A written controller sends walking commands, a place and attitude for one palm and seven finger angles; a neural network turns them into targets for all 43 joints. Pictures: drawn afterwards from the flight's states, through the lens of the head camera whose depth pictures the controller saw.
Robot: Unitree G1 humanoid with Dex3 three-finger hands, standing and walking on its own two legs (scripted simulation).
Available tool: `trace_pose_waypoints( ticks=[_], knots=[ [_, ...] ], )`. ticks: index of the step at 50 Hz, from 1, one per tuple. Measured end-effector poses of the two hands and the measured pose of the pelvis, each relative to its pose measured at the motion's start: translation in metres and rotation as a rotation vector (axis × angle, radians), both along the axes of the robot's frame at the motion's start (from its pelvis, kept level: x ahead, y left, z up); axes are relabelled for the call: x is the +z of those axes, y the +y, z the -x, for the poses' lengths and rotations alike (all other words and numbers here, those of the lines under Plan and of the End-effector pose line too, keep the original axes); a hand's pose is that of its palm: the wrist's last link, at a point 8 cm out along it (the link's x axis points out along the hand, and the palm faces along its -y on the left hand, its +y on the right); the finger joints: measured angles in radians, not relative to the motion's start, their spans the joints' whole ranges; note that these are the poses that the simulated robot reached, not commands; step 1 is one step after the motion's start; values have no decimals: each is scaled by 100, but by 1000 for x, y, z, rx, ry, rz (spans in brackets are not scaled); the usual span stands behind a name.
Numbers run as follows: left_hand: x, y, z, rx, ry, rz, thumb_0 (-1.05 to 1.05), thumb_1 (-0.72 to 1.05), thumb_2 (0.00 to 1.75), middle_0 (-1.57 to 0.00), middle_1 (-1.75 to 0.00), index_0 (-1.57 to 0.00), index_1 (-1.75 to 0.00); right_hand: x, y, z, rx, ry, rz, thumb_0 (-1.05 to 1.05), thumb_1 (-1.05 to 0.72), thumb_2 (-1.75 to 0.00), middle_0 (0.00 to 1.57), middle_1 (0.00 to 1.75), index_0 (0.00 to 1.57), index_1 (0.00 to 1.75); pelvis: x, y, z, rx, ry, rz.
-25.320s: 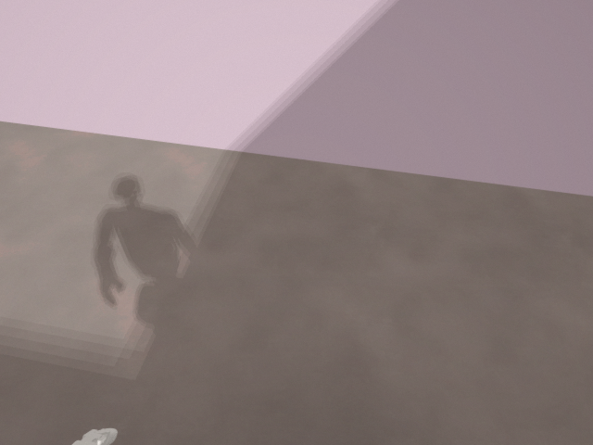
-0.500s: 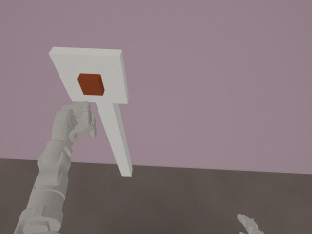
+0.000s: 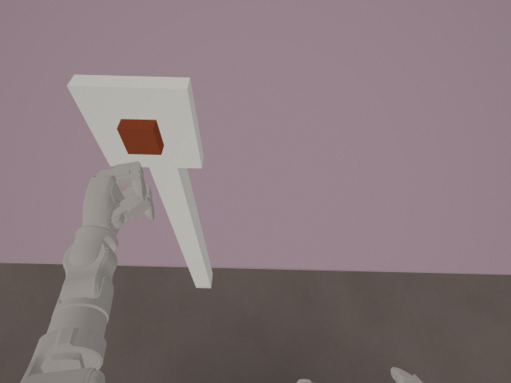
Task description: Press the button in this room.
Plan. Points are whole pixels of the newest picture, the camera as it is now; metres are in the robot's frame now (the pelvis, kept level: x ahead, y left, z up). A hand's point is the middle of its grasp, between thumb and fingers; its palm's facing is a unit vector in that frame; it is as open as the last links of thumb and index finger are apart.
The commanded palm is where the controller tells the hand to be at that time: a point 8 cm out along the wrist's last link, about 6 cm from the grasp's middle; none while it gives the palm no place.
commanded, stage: aim a knuckle at the button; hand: left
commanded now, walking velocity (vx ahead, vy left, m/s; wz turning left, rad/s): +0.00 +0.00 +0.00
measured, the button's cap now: (142, 136) +0.49 +0.20 +0.10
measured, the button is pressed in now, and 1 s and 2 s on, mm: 0 0 14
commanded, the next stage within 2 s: press the button with the knuckle in 0.32 s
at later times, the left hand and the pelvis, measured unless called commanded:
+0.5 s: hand (150, 201) +0.37 +0.17 +0.08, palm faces -0.01 -1.00 -0.01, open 3.1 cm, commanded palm +0.35 +0.23 +0.08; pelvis +0.00 +0.00 +0.00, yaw +1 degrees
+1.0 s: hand (161, 175) +0.43 +0.16 +0.08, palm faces +0.00 -1.00 -0.02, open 3.1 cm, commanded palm +0.40 +0.22 +0.08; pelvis -0.01 +0.00 -0.01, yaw +0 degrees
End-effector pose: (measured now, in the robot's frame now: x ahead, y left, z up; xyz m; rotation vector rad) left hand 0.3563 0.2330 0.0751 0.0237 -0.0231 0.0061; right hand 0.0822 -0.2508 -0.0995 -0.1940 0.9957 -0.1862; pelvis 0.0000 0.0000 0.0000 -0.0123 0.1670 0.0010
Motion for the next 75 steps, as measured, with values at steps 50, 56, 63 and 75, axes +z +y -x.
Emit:
trace_pose_waypoints(
  ticks=[50, 56, 63, 75],
  knots=[
    [3, -15, -49, -6, 19, 6, 2, 90, 90, -130, -150, -130, -150, -10, -11, 29, -27, 103, 20, 1, -91, -89, 21, 30, 20, 30, -6, -5, 5, 2, 38, -2],
    [2, -13, -59, -9, 21, 2, 0, 87, 90, -130, -150, -130, -150, -11, -13, 38, -40, 134, 26, 1, -91, -89, 21, 30, 20, 30, -7, -5, 5, 1, 49, 0],
    [1, -9, -67, -8, 35, 3, -2, 82, 91, -130, -150, -130, -150, -15, -13, 45, -32, 170, 30, 1, -91, -89, 21, 30, 20, 30, -9, -5, 7, 11, 65, 4],
    [1, -6, -72, -19, 36, -9, -3, 76, 95, -130, -150, -136, -150, -19, -13, 59, -14, 195, 51, 0, -91, -89, 21, 30, 20, 30, -15, -5, 20, 30, 85, 14]
  ],
)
